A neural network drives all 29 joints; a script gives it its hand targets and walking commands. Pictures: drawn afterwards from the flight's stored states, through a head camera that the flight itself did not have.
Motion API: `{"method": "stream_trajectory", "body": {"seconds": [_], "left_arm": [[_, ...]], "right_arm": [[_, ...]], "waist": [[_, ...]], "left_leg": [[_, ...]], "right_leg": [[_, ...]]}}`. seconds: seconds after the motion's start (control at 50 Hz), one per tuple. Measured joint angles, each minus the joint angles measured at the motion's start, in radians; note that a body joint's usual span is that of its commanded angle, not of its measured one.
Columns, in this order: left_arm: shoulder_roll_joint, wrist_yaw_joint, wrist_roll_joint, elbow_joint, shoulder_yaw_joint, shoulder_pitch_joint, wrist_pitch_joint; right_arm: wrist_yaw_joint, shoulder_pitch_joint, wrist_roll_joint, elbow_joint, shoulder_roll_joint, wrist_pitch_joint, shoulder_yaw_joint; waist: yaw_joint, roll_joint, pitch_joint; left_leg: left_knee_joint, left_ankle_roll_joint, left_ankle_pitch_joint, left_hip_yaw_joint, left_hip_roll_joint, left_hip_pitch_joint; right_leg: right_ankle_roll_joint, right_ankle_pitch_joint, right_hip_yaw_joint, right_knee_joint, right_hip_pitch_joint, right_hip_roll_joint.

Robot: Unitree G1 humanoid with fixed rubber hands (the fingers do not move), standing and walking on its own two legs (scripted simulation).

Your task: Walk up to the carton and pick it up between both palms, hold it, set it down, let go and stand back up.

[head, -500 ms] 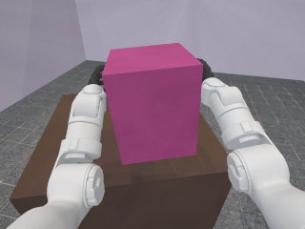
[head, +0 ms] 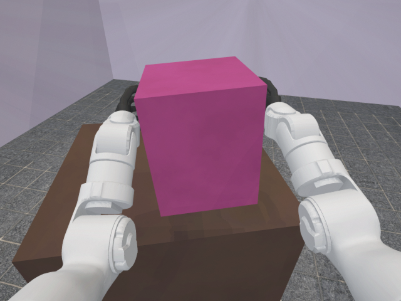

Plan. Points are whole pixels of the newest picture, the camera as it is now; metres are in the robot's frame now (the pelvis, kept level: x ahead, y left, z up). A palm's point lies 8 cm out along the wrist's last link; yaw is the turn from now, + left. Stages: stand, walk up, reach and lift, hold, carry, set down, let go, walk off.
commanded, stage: hold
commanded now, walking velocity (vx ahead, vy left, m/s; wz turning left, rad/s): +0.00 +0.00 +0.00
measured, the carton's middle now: (199, 132) +0.39 +0.00 +0.22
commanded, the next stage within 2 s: none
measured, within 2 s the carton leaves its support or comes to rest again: neither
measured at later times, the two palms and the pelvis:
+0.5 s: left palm (125, 120) +0.37 +0.15 +0.26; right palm (271, 112) +0.38 -0.14 +0.27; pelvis +0.00 +0.00 +0.00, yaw +0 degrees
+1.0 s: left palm (125, 120) +0.37 +0.15 +0.26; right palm (271, 112) +0.38 -0.14 +0.27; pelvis +0.00 +0.00 +0.00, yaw +0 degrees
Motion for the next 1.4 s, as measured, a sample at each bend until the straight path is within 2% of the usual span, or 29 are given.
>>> {"method": "stream_trajectory", "body": {"seconds": [1.4], "left_arm": [[0.0, -0.001, 0.0, 0.0, 0.0, 0.0, -0.002]], "right_arm": [[-0.002, 0.0, 0.0, 0.0, 0.0, 0.003, 0.0]], "waist": [[0.0, 0.0, 0.0]], "left_leg": [[0.0, 0.0, 0.0, 0.0, 0.0, 0.0]], "right_leg": [[0.0, 0.0, 0.0, 0.0, 0.0, 0.0]]}}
